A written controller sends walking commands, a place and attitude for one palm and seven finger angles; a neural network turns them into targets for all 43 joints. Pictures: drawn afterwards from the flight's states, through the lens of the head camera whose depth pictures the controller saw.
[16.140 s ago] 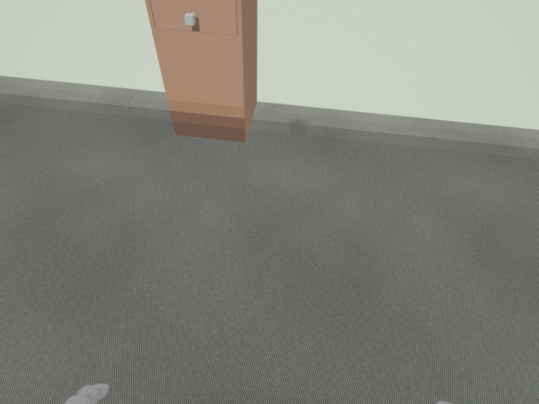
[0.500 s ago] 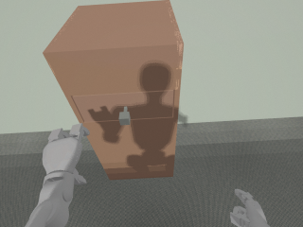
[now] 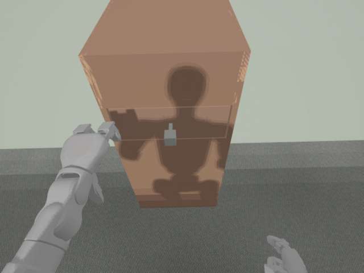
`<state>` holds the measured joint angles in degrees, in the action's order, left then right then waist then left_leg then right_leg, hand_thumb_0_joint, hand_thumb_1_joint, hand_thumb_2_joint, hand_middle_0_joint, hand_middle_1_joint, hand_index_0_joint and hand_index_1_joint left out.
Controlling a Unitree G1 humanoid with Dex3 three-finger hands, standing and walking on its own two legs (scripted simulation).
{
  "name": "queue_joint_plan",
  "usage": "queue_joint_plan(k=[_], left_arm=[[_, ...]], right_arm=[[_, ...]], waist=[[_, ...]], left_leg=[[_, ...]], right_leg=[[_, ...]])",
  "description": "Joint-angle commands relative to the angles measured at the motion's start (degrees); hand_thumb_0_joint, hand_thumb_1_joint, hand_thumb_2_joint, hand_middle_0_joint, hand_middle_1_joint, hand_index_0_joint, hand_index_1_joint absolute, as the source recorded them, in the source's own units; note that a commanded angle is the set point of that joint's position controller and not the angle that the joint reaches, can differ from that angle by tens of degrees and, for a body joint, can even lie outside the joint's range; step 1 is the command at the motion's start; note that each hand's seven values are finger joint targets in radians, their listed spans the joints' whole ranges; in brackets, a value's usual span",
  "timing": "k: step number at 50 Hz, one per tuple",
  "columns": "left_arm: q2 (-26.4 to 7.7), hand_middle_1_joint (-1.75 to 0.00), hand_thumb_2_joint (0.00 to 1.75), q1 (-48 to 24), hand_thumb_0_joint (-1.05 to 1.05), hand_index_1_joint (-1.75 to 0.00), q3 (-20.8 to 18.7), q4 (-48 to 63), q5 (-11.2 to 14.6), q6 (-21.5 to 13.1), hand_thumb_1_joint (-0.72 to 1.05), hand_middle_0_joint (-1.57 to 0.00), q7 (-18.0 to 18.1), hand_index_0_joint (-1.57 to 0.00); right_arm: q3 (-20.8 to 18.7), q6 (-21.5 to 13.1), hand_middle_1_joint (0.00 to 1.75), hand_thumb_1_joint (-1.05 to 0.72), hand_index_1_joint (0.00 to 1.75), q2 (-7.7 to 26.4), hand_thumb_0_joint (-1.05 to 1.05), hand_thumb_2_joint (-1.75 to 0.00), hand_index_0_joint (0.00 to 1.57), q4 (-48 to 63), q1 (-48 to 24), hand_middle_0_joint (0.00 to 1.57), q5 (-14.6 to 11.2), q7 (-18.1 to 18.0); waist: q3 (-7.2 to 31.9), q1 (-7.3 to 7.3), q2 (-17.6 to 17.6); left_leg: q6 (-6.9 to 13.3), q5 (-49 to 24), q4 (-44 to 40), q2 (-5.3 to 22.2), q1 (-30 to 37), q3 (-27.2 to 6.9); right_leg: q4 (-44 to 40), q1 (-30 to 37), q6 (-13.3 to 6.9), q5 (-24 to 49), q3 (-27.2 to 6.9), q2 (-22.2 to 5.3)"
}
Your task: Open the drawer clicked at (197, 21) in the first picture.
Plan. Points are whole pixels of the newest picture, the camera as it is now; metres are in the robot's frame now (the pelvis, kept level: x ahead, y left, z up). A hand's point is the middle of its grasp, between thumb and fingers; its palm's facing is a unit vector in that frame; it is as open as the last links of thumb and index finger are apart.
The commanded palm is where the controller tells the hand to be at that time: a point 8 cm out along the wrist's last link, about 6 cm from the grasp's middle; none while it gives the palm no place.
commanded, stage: raise the hand with hooked fingers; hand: left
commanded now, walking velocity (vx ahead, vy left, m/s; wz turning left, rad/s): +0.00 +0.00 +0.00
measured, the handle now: (170, 133) +0.54 +0.12 -0.07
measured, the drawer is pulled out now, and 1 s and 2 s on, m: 0.00 0.00 0.00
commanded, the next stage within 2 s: move the hooked fingers above the handle in 0.20 s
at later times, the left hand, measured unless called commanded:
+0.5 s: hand (121, 168) +0.31 +0.18 +0.06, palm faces +0.02 -0.06 -1.00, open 13.9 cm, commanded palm +0.29 +0.21 +0.12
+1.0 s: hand (141, 144) +0.39 +0.16 +0.04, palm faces +0.06 -0.06 -1.00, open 13.8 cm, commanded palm +0.37 +0.18 +0.10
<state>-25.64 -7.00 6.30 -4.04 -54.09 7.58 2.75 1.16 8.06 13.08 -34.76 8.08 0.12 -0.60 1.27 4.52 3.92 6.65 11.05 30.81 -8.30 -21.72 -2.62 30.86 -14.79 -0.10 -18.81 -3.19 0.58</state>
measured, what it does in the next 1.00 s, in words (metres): shifts its weight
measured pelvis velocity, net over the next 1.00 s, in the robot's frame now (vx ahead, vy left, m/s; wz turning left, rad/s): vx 0.03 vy -0.08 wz -0.02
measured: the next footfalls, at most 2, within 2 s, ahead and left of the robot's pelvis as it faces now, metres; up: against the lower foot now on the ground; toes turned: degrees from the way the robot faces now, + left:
none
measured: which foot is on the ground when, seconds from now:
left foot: down 0.00-1.00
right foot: down 0.00-1.00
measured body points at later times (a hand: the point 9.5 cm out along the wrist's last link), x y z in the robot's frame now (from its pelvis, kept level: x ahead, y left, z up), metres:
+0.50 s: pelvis -0.02 -0.04 +0.00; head -0.01 -0.06 +0.45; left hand +0.30 +0.18 +0.12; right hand +0.17 -0.26 -0.10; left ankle +0.04 +0.03 -0.73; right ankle -0.03 -0.15 -0.73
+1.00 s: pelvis +0.03 -0.08 -0.01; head +0.07 -0.10 +0.44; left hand +0.39 +0.16 +0.10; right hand +0.16 -0.35 -0.13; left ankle +0.04 +0.03 -0.73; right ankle -0.03 -0.15 -0.73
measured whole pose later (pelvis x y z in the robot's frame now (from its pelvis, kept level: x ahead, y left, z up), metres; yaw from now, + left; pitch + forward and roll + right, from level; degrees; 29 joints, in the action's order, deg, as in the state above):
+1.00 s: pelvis +0.03 -0.08 -0.01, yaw -1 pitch +10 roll +1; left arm -26.0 -15.6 1.5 -24.0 -56.1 -0.4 13.7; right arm -3.0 7.3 16.2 -38.0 11.6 -1.1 -3.9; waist 6.0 0.9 2.5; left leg 1.2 17.0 37.8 -4.0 -30.5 -3.5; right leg 38.3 -24.3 -4.2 -23.5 -2.2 5.3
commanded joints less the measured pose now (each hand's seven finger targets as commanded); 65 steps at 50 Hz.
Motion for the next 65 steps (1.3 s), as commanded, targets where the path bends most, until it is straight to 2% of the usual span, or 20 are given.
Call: queue_joint_plan(k=[1, 3, 4, 7, 14, 17, 20, 23, 28, 30, 36, 38, 41, 45, 49, 50, 56, 60, 64, 65], left_arm=[[-11.5, -1.20, 0.30, -15.4, 0.00, -1.20, -9.2, 15.6, -1.5, -3.8, -0.50, -0.30, 5.6, -0.30], [-13.2, -1.20, 0.30, -16.1, 0.00, -1.20, -11.2, 16.0, -2.3, -4.0, -0.50, -0.30, 8.2, -0.30], [-12.5, -1.20, 0.30, -16.2, 0.00, -1.20, -11.1, 15.7, -2.2, -3.8, -0.50, -0.30, 9.3, -0.30], [-10.1, -1.20, 0.30, -15.6, 0.00, -1.20, -9.0, 11.8, -1.9, -1.7, -0.50, -0.30, 11.0, -0.30], [-5.4, -1.20, 0.30, -16.2, 0.00, -1.20, -1.6, 8.6, -0.8, 3.0, -0.50, -0.30, 7.2, -0.30], [-6.8, -1.20, 0.30, -21.9, 0.00, -1.20, -1.2, 6.4, -2.1, 2.4, -0.50, -0.30, 5.9, -0.30], [-10.3, -1.20, 0.30, -26.7, 0.00, -1.20, -3.9, 2.6, -3.6, 0.5, -0.50, -0.30, 6.2, -0.30], [-14.1, -1.20, 0.30, -28.7, 0.00, -1.20, -8.1, -1.1, -3.7, -1.7, -0.50, -0.30, 7.5, -0.30], [-15.0, -1.20, 0.30, -28.4, 0.00, -1.20, -10.2, -8.6, -2.3, -3.2, -0.50, -0.30, 9.0, -0.30], [-12.8, -1.20, 0.30, -28.6, 0.00, -1.20, -7.6, -10.5, -2.0, -3.0, -0.50, -0.30, 8.7, -0.30], [-12.1, -1.20, 0.30, -29.3, 0.00, -1.20, -5.5, -9.8, -0.5, -5.1, -0.50, -0.30, 6.4, -0.30], [-14.4, -1.20, 0.30, -29.6, 0.00, -1.20, -7.6, -8.9, -0.4, -6.6, -0.50, -0.30, 6.3, -0.30], [-16.4, -1.20, 0.30, -29.1, 0.00, -1.20, -10.8, -5.5, -0.8, -9.7, -0.50, -0.30, 8.1, -0.30], [-18.4, -1.20, 0.30, -25.5, 0.00, -1.20, -15.4, -9.2, -1.3, -9.3, -0.50, -0.30, 12.3, -0.30], [-15.6, -1.20, 0.30, -24.3, 0.00, -1.20, -13.4, -11.5, -2.4, -4.7, -0.50, -0.30, 15.2, -0.30], [-14.5, -1.20, 0.30, -25.4, 0.00, -1.20, -11.9, -11.6, -2.6, -3.4, -0.50, -0.30, 15.2, -0.30], [-8.4, -1.20, 0.30, -26.4, 0.00, -1.20, -4.8, -11.4, -1.4, 1.1, -0.50, -0.30, 11.1, -0.30], [-10.1, -1.20, 0.30, -32.9, 0.00, -1.20, -5.4, -11.7, -2.7, -1.5, -0.50, -0.30, 9.8, -0.30], [-9.9, -1.20, 0.30, -39.1, 0.00, -1.20, -6.0, -12.4, -4.6, -5.0, -0.50, -0.30, 12.7, -0.30], [-10.0, -1.20, 0.30, -40.3, 0.00, -1.20, -6.4, -14.9, -5.2, -5.2, -0.50, -0.30, 13.7, -0.30]], right_arm=[[-3.3, -3.6, 0.30, -0.90, 0.30, 7.7, 0.00, -0.90, 0.20, 8.2, -6.4, 0.20, 0.5, -0.6], [-3.4, -4.1, 0.30, -0.90, 0.30, 7.9, 0.00, -0.90, 0.20, 7.8, -6.6, 0.20, 0.6, -0.5], [-3.6, -4.3, 0.30, -0.90, 0.30, 7.7, 0.00, -0.90, 0.20, 7.6, -6.4, 0.20, 0.5, -0.5], [-3.9, -4.3, 0.30, -0.90, 0.30, 7.8, 0.00, -0.90, 0.20, 6.7, -6.7, 0.20, 0.0, -0.6], [-3.6, -4.2, 0.30, -0.90, 0.30, 7.7, 0.00, -0.90, 0.20, 7.1, -8.0, 0.20, -1.2, -1.6], [-2.9, -4.2, 0.30, -0.90, 0.30, 7.7, 0.00, -0.90, 0.20, 6.3, -7.7, 0.20, -0.9, -2.4], [-2.4, -4.5, 0.30, -0.90, 0.30, 7.5, 0.00, -0.90, 0.20, 5.6, -7.1, 0.20, -0.7, -3.3], [-2.4, -4.5, 0.30, -0.90, 0.30, 7.4, 0.00, -0.90, 0.20, 5.5, -6.5, 0.20, -0.6, -4.2], [-2.6, -4.4, 0.30, -0.90, 0.30, 7.1, 0.00, -0.90, 0.20, 5.5, -5.3, 0.20, -1.2, -4.7], [-2.8, -4.4, 0.30, -0.90, 0.30, 7.3, 0.00, -0.90, 0.20, 5.7, -4.7, 0.20, -1.3, -4.8], [-3.8, -4.2, 0.30, -0.90, 0.30, 8.3, 0.00, -0.90, 0.20, 5.8, -2.4, 0.20, -1.2, -4.7], [-4.0, -3.9, 0.30, -0.90, 0.30, 8.6, 0.00, -0.90, 0.20, 5.5, -1.9, 0.20, -1.0, -4.8], [-4.9, -3.8, 0.30, -0.90, 0.30, 8.3, 0.00, -0.90, 0.20, 4.9, -0.5, 0.20, -0.8, -4.6], [-5.4, -3.3, 0.30, -0.90, 0.30, 8.2, 0.00, -0.90, 0.20, 3.9, 0.2, 0.20, -0.9, -4.2], [-5.8, -2.6, 0.30, -0.90, 0.30, 8.3, 0.00, -0.90, 0.20, 4.5, -0.1, 0.20, -1.2, -3.0], [-5.8, -2.4, 0.30, -0.90, 0.30, 8.5, 0.00, -0.90, 0.20, 4.5, 0.1, 0.20, -1.3, -2.8], [-6.0, -1.7, 0.30, -0.90, 0.30, 9.1, 0.00, -0.90, 0.20, 5.1, 0.7, 0.20, -1.6, -2.4], [-6.0, -1.3, 0.30, -0.90, 0.30, 8.9, 0.00, -0.90, 0.20, 4.0, 2.0, 0.20, -1.0, -3.1], [-6.2, -1.4, 0.30, -0.90, 0.30, 8.0, 0.00, -0.90, 0.20, 3.0, 3.9, 0.20, -0.4, -2.9], [-6.3, -1.4, 0.30, -0.90, 0.30, 7.8, 0.00, -0.90, 0.20, 2.6, 4.2, 0.20, -0.5, -2.9]], waist=[[16.7, 0.83, 2.2], [16.8, 1.38, 4.4], [18.0, 1.50, 3.5], [15.6, 0.74, 1.6], [11.7, -1.15, -1.6], [9.1, -2.03, -2.2], [8.3, -1.89, -0.8], [10.0, -0.83, -0.7], [12.7, -0.86, -2.8], [13.4, -1.63, -3.7], [17.5, -3.20, -5.2], [18.8, -3.32, -5.7], [21.9, -2.69, -2.9], [21.8, -2.07, -5.4], [23.0, -1.73, -2.9], [23.6, -2.30, -3.0], [24.1, -4.72, -7.0], [24.1, -5.64, -6.3], [26.3, -5.54, 0.1], [25.2, -5.88, -0.3]], left_leg=[[-8.8, -8.5, -6.7, 10.0, 20.3, -11.8], [-9.4, -6.2, -6.9, 9.9, 19.4, -12.2], [-9.2, -5.8, -6.7, 9.6, 19.5, -11.8], [-8.4, 0.4, -7.2, 8.9, 16.6, -10.1], [-6.5, 9.2, -9.4, 8.1, 13.4, -7.7], [-5.5, 11.8, -9.6, 7.6, 11.4, -6.5], [-5.0, 12.2, -8.8, 6.9, 10.5, -5.2], [-4.5, 9.7, -7.3, 5.8, 9.1, -3.7], [-4.0, 3.3, -3.5, 4.6, 6.0, -1.0], [-3.7, 1.1, -1.6, 4.2, 5.0, 0.1], [-3.0, -3.8, 2.6, 3.5, 2.9, 1.2], [-3.0, -5.3, 3.7, 3.1, 1.8, 1.0], [-3.0, -8.9, 5.3, 3.0, 2.2, 1.2], [-3.3, -9.8, 6.5, 2.9, -1.6, 1.7], [-3.6, -11.9, 6.8, 3.0, -1.1, 2.5], [-3.6, -13.0, 7.1, 3.2, -0.4, 2.6], [-3.1, -17.3, 7.5, 3.6, 2.8, 2.3], [-2.9, -19.0, 8.3, 4.1, 5.1, 1.5], [-3.5, -22.0, 9.7, 4.9, 8.3, 0.3], [-3.7, -21.6, 10.1, 5.2, 8.0, 0.1]], right_leg=[[-1.5, -8.0, -2.1, 4.4, 4.1, 2.2], [-0.7, -8.3, -2.3, 3.9, 4.0, 2.5], [-0.7, -8.0, -2.3, 4.0, 4.0, 2.4], [-1.1, -8.5, -2.3, 2.2, 4.0, 2.6], [-3.0, -6.4, -2.1, -0.4, 3.7, 2.1], [-3.7, -6.7, -2.2, -1.8, 3.8, 2.0], [-4.1, -6.9, -2.5, -3.2, 3.5, 2.1], [-4.7, -5.5, -2.6, -3.4, 2.8, 2.3], [-4.9, -3.4, -2.2, -0.8, 1.4, 2.1], [-4.5, -3.6, -1.8, 2.5, 0.7, 1.6], [-2.3, -1.3, -0.3, 17.2, -1.9, -0.1], [-1.0, -0.2, 0.1, 22.9, -2.4, -0.3], [1.4, 0.3, 0.3, 30.7, -2.7, -0.7], [3.5, 0.7, 0.6, 36.6, -3.0, -0.9], [4.5, -0.4, -0.1, 34.9, -1.6, 0.0], [4.7, -0.8, -0.1, 35.3, -1.2, 0.2], [4.4, -0.9, 0.9, 40.1, 0.0, 0.2], [4.5, -4.4, 0.3, 36.1, 0.6, 0.7], [5.9, -10.2, -1.3, 27.3, 1.9, 1.8], [6.1, -12.0, -1.6, 25.2, 2.3, 2.1]])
